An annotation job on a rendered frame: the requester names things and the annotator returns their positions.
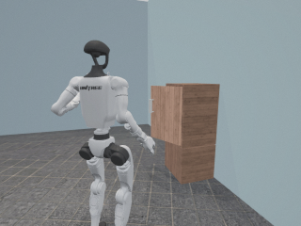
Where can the handle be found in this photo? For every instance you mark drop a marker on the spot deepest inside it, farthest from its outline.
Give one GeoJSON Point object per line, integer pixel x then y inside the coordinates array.
{"type": "Point", "coordinates": [150, 105]}

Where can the left robot forearm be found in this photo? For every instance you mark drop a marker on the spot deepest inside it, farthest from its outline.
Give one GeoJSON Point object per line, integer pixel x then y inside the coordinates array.
{"type": "Point", "coordinates": [72, 104]}

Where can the right robot upper arm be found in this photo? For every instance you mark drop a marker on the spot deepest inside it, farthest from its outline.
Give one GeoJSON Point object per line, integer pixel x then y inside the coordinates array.
{"type": "Point", "coordinates": [120, 86]}

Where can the robot right hand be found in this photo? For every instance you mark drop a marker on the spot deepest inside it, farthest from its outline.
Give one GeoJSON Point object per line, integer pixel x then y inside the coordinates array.
{"type": "Point", "coordinates": [149, 145]}

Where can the left robot upper arm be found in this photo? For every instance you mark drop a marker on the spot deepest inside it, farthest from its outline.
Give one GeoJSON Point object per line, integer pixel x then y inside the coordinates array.
{"type": "Point", "coordinates": [59, 108]}

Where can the robot torso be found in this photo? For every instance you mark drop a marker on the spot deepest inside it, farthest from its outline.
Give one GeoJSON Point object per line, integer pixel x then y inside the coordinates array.
{"type": "Point", "coordinates": [99, 110]}

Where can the robot left shin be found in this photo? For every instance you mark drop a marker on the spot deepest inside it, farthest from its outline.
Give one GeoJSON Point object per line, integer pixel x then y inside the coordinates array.
{"type": "Point", "coordinates": [95, 207]}

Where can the right robot forearm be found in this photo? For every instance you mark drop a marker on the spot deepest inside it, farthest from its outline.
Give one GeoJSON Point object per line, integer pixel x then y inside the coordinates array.
{"type": "Point", "coordinates": [134, 129]}

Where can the cupboard door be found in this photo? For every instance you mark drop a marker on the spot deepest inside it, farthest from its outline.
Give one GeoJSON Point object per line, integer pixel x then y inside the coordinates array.
{"type": "Point", "coordinates": [166, 118]}

